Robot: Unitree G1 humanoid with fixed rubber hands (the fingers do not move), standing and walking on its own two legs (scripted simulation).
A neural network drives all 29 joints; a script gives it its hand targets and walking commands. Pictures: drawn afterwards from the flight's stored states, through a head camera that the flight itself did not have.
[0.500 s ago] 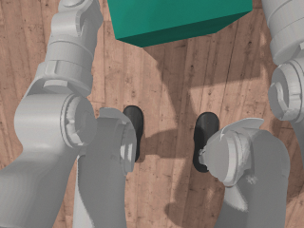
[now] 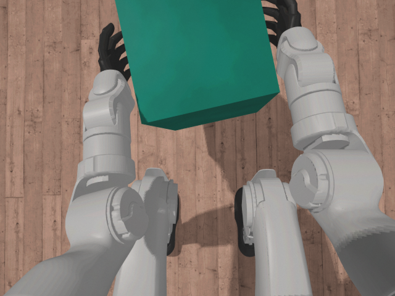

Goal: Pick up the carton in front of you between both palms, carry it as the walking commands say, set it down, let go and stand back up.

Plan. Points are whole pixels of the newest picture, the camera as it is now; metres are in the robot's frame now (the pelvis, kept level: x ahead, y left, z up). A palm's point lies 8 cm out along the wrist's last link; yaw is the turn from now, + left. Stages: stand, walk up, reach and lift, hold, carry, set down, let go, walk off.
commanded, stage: reach and lift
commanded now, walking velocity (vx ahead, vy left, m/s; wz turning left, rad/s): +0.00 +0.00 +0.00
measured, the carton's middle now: (202, 67) +0.53 +0.01 -0.15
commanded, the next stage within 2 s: none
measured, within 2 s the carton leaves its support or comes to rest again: neither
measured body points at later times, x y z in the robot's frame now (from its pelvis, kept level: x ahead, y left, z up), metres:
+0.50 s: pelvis +0.02 +0.00 +0.11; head +0.26 -0.01 +0.49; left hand +0.49 +0.16 +0.05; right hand +0.52 -0.14 +0.06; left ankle +0.11 +0.14 -0.39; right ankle +0.11 -0.11 -0.39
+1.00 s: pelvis +0.06 +0.00 +0.25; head +0.19 -0.01 +0.68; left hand +0.45 +0.16 +0.21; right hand +0.46 -0.15 +0.22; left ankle +0.11 +0.14 -0.39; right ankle +0.11 -0.12 -0.39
